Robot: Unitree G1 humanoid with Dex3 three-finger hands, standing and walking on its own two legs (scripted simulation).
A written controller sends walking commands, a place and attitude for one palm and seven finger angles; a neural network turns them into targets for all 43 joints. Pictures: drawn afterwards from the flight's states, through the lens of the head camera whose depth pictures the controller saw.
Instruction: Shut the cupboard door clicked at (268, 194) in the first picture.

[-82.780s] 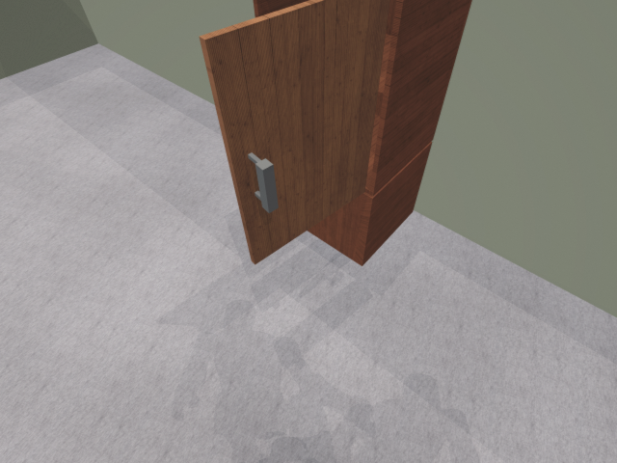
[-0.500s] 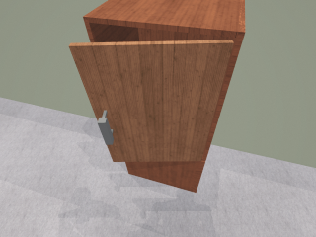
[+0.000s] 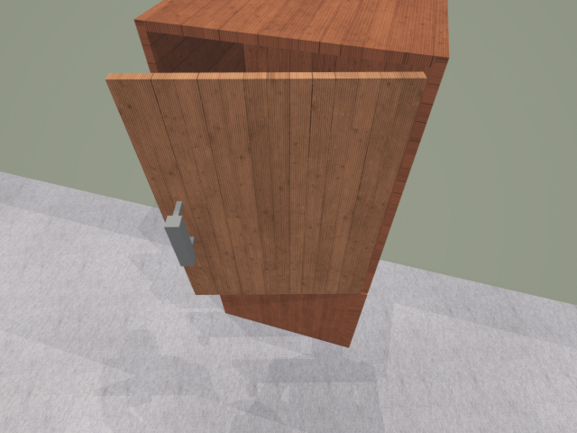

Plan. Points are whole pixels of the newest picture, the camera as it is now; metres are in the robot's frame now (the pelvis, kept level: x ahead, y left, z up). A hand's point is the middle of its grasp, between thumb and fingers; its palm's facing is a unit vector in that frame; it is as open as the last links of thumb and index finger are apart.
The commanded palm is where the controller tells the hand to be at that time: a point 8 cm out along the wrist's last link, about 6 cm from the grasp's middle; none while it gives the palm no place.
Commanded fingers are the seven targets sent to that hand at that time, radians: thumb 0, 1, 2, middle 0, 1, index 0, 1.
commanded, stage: look again from close up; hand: left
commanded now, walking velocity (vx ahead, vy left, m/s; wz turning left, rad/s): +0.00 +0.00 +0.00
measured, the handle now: (183, 233) +0.46 +0.23 -0.05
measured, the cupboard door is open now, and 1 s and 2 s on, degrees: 17 17 17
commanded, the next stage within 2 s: raise the hand and make a fist in 0.16 s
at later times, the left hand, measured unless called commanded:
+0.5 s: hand (177, 368) +0.21 +0.17 -0.02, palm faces +0.16 -0.99 +0.00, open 7.0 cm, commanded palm +0.11 +0.22 -0.07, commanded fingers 0.00 0.90 0.90 -0.42 -0.54 -0.42 -0.54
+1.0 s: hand (173, 417) +0.16 +0.17 -0.07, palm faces +0.01 -1.00 -0.02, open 4.6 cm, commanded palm +0.12 +0.23 -0.06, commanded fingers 0.00 0.90 0.90 -0.88 -1.04 -0.88 -1.04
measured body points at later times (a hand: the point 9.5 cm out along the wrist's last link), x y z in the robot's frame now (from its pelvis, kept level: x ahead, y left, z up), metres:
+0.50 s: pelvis -0.02 -0.01 -0.04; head +0.01 -0.01 +0.41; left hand +0.19 +0.22 -0.01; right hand +0.14 -0.27 -0.12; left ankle -0.03 +0.10 -0.74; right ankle +0.01 -0.11 -0.74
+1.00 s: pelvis -0.05 -0.01 -0.11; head +0.02 -0.01 +0.33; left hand +0.15 +0.23 -0.07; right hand +0.14 -0.21 -0.20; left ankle -0.03 +0.10 -0.74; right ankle +0.01 -0.11 -0.74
